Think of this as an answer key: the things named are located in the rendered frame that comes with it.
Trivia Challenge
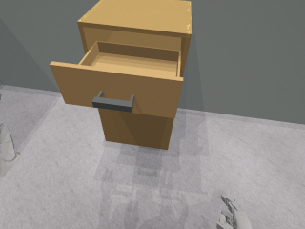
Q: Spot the robot right hand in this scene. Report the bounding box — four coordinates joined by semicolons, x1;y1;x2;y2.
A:
216;194;253;229

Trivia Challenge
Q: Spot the cabinet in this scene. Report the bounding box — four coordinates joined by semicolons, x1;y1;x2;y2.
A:
77;0;192;150

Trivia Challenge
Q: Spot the handle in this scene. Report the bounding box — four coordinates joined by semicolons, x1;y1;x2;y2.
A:
92;91;134;113

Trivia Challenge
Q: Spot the drawer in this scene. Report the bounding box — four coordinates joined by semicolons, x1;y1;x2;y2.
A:
50;40;184;118

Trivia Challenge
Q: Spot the robot left hand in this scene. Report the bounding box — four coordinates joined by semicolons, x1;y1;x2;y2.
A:
0;82;21;177

